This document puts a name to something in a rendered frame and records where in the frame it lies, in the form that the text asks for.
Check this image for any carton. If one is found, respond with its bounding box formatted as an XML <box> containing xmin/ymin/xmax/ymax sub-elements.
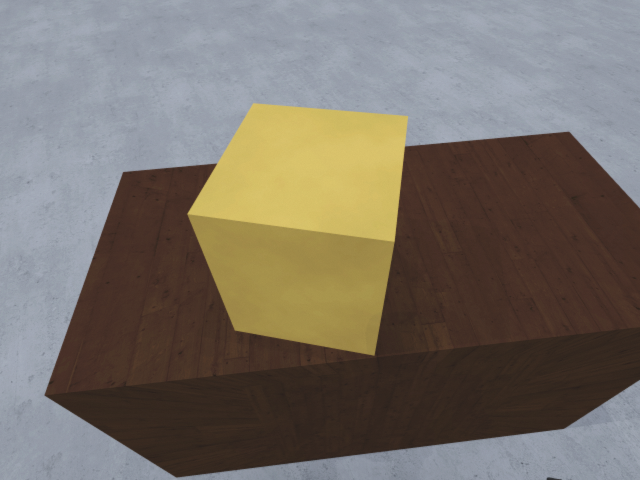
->
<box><xmin>187</xmin><ymin>103</ymin><xmax>408</xmax><ymax>356</ymax></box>

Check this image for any pedestal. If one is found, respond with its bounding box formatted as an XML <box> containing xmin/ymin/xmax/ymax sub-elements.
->
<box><xmin>44</xmin><ymin>132</ymin><xmax>640</xmax><ymax>478</ymax></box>

